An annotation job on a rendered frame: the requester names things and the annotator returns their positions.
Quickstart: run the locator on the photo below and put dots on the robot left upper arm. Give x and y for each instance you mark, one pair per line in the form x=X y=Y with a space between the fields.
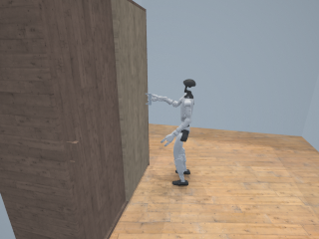
x=187 y=108

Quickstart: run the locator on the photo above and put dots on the left robot hand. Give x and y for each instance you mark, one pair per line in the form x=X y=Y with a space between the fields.
x=169 y=138

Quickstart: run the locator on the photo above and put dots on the robot left forearm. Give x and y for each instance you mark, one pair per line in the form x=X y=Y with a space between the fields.
x=181 y=127

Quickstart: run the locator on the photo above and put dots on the robot right forearm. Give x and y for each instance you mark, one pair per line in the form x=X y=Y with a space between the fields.
x=165 y=99

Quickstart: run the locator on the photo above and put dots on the right robot hand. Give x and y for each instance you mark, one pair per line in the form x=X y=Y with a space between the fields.
x=154 y=98

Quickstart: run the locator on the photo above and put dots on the robot left shin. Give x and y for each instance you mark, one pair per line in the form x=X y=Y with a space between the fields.
x=179 y=168

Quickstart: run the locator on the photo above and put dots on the wardrobe door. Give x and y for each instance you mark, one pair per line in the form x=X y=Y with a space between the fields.
x=80 y=47
x=130 y=41

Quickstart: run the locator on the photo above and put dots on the robot right upper arm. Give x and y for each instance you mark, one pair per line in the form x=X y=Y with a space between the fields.
x=175 y=104

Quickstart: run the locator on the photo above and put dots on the handle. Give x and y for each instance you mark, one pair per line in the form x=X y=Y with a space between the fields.
x=150 y=96
x=77 y=153

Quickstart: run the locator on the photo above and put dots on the humanoid robot head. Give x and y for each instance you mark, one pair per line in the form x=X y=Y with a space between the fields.
x=188 y=83

